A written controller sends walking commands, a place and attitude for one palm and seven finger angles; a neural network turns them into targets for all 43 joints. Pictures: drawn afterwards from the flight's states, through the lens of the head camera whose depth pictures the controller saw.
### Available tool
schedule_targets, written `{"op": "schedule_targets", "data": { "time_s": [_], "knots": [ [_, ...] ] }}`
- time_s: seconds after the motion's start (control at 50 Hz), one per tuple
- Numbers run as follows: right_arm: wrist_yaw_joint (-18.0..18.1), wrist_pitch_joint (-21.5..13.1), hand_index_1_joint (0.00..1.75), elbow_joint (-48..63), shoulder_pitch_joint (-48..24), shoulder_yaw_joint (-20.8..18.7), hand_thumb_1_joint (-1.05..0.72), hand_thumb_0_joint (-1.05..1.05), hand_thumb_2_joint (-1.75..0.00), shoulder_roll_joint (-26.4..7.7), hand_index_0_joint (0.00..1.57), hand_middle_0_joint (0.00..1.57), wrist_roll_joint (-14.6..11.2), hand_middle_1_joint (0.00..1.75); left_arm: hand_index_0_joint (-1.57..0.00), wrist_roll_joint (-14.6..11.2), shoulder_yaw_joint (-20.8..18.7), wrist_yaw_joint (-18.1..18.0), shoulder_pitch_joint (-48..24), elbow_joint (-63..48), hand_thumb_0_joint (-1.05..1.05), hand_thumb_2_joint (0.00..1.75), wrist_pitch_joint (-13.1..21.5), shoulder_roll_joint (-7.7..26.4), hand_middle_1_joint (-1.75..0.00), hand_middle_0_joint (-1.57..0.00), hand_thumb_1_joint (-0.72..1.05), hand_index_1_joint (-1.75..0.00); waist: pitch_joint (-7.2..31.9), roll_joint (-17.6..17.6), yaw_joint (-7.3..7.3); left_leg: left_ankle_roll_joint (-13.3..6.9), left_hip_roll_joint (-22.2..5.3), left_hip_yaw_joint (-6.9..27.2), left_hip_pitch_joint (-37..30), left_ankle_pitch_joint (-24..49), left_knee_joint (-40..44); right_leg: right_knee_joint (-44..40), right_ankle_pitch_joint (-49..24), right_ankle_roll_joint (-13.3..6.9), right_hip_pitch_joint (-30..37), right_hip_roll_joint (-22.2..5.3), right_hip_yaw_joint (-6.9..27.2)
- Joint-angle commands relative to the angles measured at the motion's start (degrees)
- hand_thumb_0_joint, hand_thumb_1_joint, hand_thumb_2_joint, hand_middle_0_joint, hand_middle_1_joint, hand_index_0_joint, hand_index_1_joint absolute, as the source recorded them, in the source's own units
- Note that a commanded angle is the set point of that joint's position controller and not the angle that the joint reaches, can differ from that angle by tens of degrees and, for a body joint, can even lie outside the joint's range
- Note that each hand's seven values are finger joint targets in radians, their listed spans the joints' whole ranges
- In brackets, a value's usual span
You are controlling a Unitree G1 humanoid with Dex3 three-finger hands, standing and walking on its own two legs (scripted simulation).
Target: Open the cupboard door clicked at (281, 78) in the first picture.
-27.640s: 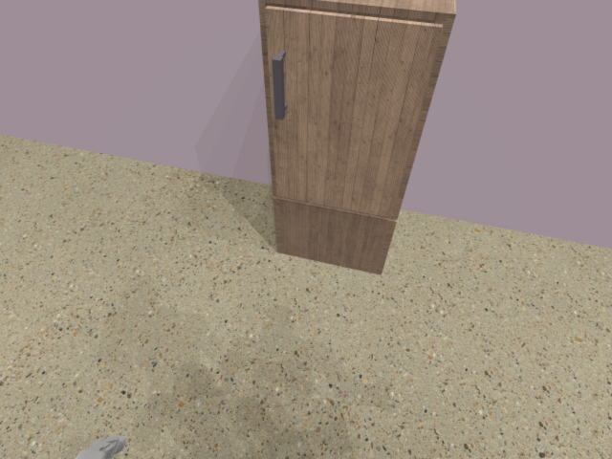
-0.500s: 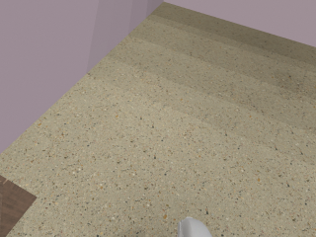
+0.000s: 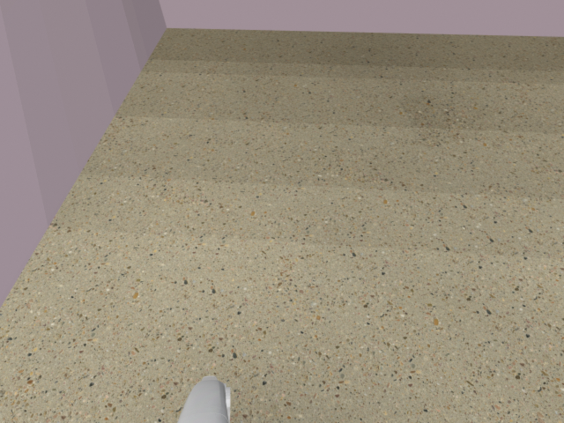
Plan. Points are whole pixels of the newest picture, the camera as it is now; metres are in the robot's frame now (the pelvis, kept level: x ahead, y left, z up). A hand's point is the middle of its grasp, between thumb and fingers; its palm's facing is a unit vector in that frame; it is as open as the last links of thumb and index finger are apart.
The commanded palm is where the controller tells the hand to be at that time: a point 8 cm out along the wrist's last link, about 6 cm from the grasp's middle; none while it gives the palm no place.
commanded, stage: walk to a spot facing it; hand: left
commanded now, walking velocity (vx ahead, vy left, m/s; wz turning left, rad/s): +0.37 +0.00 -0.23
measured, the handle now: out of the picture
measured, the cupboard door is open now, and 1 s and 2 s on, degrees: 45 45 45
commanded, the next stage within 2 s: turn to face it in 0.58 s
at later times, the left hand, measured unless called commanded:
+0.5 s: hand (180, 313) +0.32 +0.21 -0.18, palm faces -0.10 -0.98 -0.15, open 7.4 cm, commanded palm none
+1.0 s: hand (264, 194) +0.61 +0.06 -0.16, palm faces -0.25 -0.96 -0.16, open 7.2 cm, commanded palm none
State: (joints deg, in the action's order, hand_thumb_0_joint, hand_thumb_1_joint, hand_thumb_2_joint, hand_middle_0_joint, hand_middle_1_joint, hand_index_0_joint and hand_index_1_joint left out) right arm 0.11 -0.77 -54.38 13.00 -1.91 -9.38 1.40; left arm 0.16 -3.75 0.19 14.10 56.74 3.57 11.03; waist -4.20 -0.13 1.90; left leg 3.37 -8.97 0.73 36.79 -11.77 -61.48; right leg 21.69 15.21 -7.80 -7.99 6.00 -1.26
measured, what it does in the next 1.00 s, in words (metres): walks ahead: left foot, then right foot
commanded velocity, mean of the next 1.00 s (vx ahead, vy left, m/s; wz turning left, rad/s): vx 0.17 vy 0.00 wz -0.09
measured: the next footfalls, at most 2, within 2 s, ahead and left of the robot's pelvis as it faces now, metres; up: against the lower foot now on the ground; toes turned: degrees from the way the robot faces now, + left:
left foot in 0.26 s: +0.29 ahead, +0.12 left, +0.00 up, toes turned +0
right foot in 0.74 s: +0.49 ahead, -0.14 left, +0.00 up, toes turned -25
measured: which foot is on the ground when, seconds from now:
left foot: up 0.00-0.24, down 0.26-0.76, up 0.78-1.00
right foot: down 0.00-0.28, up 0.30-0.72, down 0.74-1.00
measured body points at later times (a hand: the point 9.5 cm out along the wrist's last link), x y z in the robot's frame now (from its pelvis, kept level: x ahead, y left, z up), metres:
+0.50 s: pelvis +0.27 +0.04 +0.00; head +0.31 +0.05 +0.45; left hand +0.33 +0.27 -0.16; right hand +0.27 -0.20 -0.14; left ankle +0.25 +0.12 -0.74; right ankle +0.26 -0.11 -0.64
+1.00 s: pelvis +0.44 -0.05 +0.00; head +0.46 -0.07 +0.44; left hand +0.62 +0.11 -0.14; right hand +0.37 -0.25 -0.17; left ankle +0.46 +0.10 -0.67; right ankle +0.46 -0.12 -0.74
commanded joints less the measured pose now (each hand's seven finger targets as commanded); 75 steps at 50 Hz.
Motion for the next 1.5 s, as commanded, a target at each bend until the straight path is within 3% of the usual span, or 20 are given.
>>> {"op": "schedule_targets", "data": {
  "time_s": [0.0,0.14,0.2,0.22,0.26,0.32,0.38,0.56,0.62,0.68,0.7,0.74,0.78,0.86,1.06,1.14,1.18,1.2,1.3,1.48],
  "knots": [
    [-0.2,-1.0,0.30,3.0,-1.9,-1.3,-0.90,0.00,-0.90,-4.2,0.20,0.20,-0.4,0.30,-0.20,0.2,-0.9,-0.5,9.0,-0.3,0.00,0.90,1.9,5.5,-0.30,-0.20,0.90,-0.30,3.0,6.5,-2.75,0.1,2.1,-3.3,3.9,3.3,4.9,-4.5,-41.9,1.3,7.8,-14.0,9.1],
    [-1.1,-2.3,0.30,6.0,-13.8,-1.1,-0.90,0.00,-0.90,-3.9,0.20,0.20,-0.4,0.30,-0.20,0.9,-0.3,-1.8,14.7,2.4,0.00,0.90,1.7,5.9,-0.30,-0.20,0.90,-0.30,1.6,7.1,-4.99,-2.1,6.5,-6.8,1.1,-0.5,20.8,-0.8,-52.9,0.1,17.1,-15.8,13.2],
    [0.1,-2.9,0.30,1.9,-1.2,-1.8,-0.90,0.00,-0.90,-6.1,0.20,0.20,0.0,0.30,-0.20,0.5,-0.8,-2.0,11.9,2.2,0.00,0.90,2.0,7.9,-0.30,-0.20,0.90,-0.30,6.7,7.1,2.12,-5.1,11.4,-9.2,-21.9,3.0,30.7,12.4,-63.6,2.2,9.5,-13.9,10.2],
    [0.6,-3.0,0.30,-0.8,8.0,-2.6,-0.90,0.00,-0.90,-9.1,0.20,0.20,0.4,0.30,-0.20,0.1,-0.9,-1.8,10.6,1.6,0.00,0.90,2.1,7.6,-0.30,-0.20,0.90,-0.30,11.0,5.5,6.20,-7.3,6.7,-4.5,-38.9,9.1,31.2,23.0,-51.9,3.6,-2.4,-12.5,9.3],
    [1.2,-2.8,0.30,-2.2,17.5,-3.8,-0.90,0.00,-0.90,-16.1,0.20,0.20,0.9,0.30,-0.20,-1.0,0.1,-1.0,12.7,-0.2,0.00,0.90,2.6,3.4,-0.30,-0.20,0.90,-0.30,21.3,-11.7,6.01,-19.5,-21.3,30.2,-54.4,19.4,39.8,58.6,13.5,5.4,-23.4,-2.3,3.9],
    [1.5,-3.7,0.30,0.0,5.9,-1.4,-0.90,0.00,-0.90,-7.4,0.20,0.20,0.3,0.30,-0.20,1.2,-0.8,0.1,5.2,-0.6,0.00,0.90,0.7,3.0,-0.30,-0.20,0.90,-0.30,1.8,-5.5,0.49,-13.0,-14.5,14.8,-29.2,8.9,46.6,60.7,3.6,6.5,-27.9,-10.4,5.0],
    [1.8,-4.9,0.30,-1.2,5.6,-0.5,-0.90,0.00,-0.90,-5.0,0.20,0.20,0.2,0.30,-0.20,1.6,-0.4,1.3,7.5,0.0,0.00,0.90,-2.2,-0.7,-0.30,-0.20,0.90,-0.30,0.9,-5.6,-2.86,-8.9,-9.4,-0.7,-25.1,18.5,47.3,54.3,-0.6,7.9,-26.2,-11.3,2.8],
    [1.8,-3.8,0.30,-2.8,11.4,-0.9,-0.90,0.00,-0.90,-7.4,0.20,0.20,0.0,0.30,-0.20,1.3,-0.3,2.8,-6.8,-5.3,0.00,0.90,-3.4,-0.8,-0.30,-0.20,0.90,-0.30,-1.2,-6.2,-0.82,-7.8,-6.6,-13.9,-31.0,32.4,46.0,25.9,-11.4,8.3,-27.2,-10.2,-5.8],
    [2.1,-3.0,0.30,-3.4,13.3,-1.2,-0.90,0.00,-0.90,-9.3,0.20,0.20,0.2,0.30,-0.20,1.2,-0.4,2.6,-8.5,-6.1,0.00,0.90,-3.2,0.8,-0.30,-0.20,0.90,-0.30,-0.1,-7.6,-0.64,-7.9,-8.8,-14.5,-35.8,44.7,40.2,20.5,-7.7,6.5,-23.6,-7.5,-7.6],
    [2.2,-2.5,0.30,-3.2,11.8,-1.2,-0.90,0.00,-0.90,-10.7,0.20,0.20,-0.2,0.30,-0.20,1.5,-0.5,1.8,0.6,-3.9,0.00,0.90,-2.2,3.0,-0.30,-0.20,0.90,-0.30,6.1,-7.7,-5.26,-6.6,-8.4,-14.2,-34.8,52.6,25.9,14.6,-8.2,4.2,-8.2,-4.7,-8.2],
    [2.0,-2.5,0.30,-3.0,10.3,-0.9,-0.90,0.00,-0.90,-10.1,0.20,0.20,-0.7,0.30,-0.20,1.7,-1.0,1.1,8.0,-1.6,0.00,0.90,-1.4,5.3,-0.30,-0.20,0.90,-0.30,9.9,-5.1,-8.96,-4.7,-5.8,-14.9,-27.6,43.8,14.9,9.7,-18.1,3.0,5.5,-7.0,-6.0],
    [1.9,-2.0,0.30,-2.4,16.0,-0.3,-0.90,0.00,-0.90,-5.7,0.20,0.20,-2.4,0.30,-0.20,0.4,-1.8,-0.5,14.8,0.3,0.00,0.90,-0.2,13.8,-0.30,-0.20,0.90,-0.30,25.3,13.0,-8.33,-1.4,7.6,-6.8,-9.5,-26.9,-17.2,6.5,-60.1,-9.7,24.3,-34.2,24.1],
    [1.8,-0.3,0.30,-3.3,12.5,0.0,-0.90,0.00,-0.90,-3.1,0.20,0.20,-1.5,0.30,-0.20,0.2,-0.1,-1.6,3.3,-2.2,0.00,0.90,-0.7,9.7,-0.30,-0.20,0.90,-0.30,11.7,6.1,-4.42,-1.7,3.1,-0.2,-9.1,-19.2,-14.0,0.1,-42.9,-6.2,6.2,-29.6,13.0],
    [1.2,2.6,0.30,-6.9,16.9,0.0,-0.90,0.00,-0.90,-1.6,0.20,0.20,-0.9,0.30,-0.20,0.3,1.3,-1.7,-5.5,-3.7,0.00,0.90,-0.8,4.8,-0.30,-0.20,0.90,-0.30,6.9,5.6,2.08,-1.0,1.8,-0.7,-15.6,-10.2,-6.4,-6.3,-26.2,0.8,-10.0,-23.9,-1.4],
    [-0.2,2.9,0.30,-1.6,5.5,-1.2,-0.90,0.00,-0.90,-0.5,0.20,0.20,-0.5,0.30,-0.20,1.4,-1.5,-2.2,-2.6,-3.6,0.00,0.90,-2.0,5.7,-0.30,-0.20,0.90,-0.30,4.4,7.4,-1.76,-0.2,2.6,-6.1,-10.0,-13.4,13.6,-1.7,-20.1,-0.3,-1.7,-27.4,-6.2],
    [-0.5,2.4,0.30,-1.0,7.1,-1.9,-0.90,0.00,-0.90,-3.1,0.20,0.20,-0.2,0.30,-0.20,0.9,-2.1,-1.9,-2.2,-3.8,0.00,0.90,-2.7,6.6,-0.30,-0.20,0.90,-0.30,5.8,3.1,-0.39,-1.5,4.2,-6.7,-21.2,-2.4,30.6,9.4,-14.2,4.3,-4.8,-25.9,-9.5],
    [0.2,1.6,0.30,-1.0,12.5,-3.9,-0.90,0.00,-0.90,-12.3,0.20,0.20,0.7,0.30,-0.20,0.1,-1.3,-1.4,-4.0,-7.5,0.00,0.90,-3.7,2.3,-0.30,-0.20,0.90,-0.30,6.5,-22.1,2.56,-13.2,-15.1,22.0,-30.0,28.3,41.9,30.8,21.2,12.4,-23.9,-13.3,-11.9],
    [1.0,1.9,0.30,-1.5,14.3,-4.2,-0.90,0.00,-0.90,-13.9,0.20,0.20,0.8,0.30,-0.20,0.7,-0.9,-1.6,-9.0,-9.6,0.00,0.90,-4.1,3.9,-0.30,-0.20,0.90,-0.30,7.3,-15.1,4.27,-18.0,-18.5,24.3,-30.0,30.1,41.9,40.7,23.6,11.7,-26.0,-11.6,-3.8],
    [1.8,0.6,0.30,1.8,4.0,-3.2,-0.90,0.00,-0.90,-11.7,0.20,0.20,0.1,0.30,-0.20,0.8,-1.5,-0.7,-6.1,-7.2,0.00,0.90,-4.3,4.4,-0.30,-0.20,0.90,-0.30,9.0,-9.7,-0.72,-12.3,-7.1,10.7,-30.3,30.2,38.9,43.9,9.3,12.7,-26.8,-10.9,0.6],
    [0.7,2.4,0.30,4.4,-3.6,-4.8,-0.90,0.00,-0.90,-15.2,0.20,0.20,-0.3,0.30,-0.20,0.1,-1.1,-1.0,1.1,-6.0,0.00,0.90,-3.9,6.3,-0.30,-0.20,0.90,-0.30,8.9,-8.1,-3.61,-8.9,-1.6,11.3,-19.6,16.5,33.6,8.0,0.0,12.5,-3.3,-6.5,-3.2]
  ]
}}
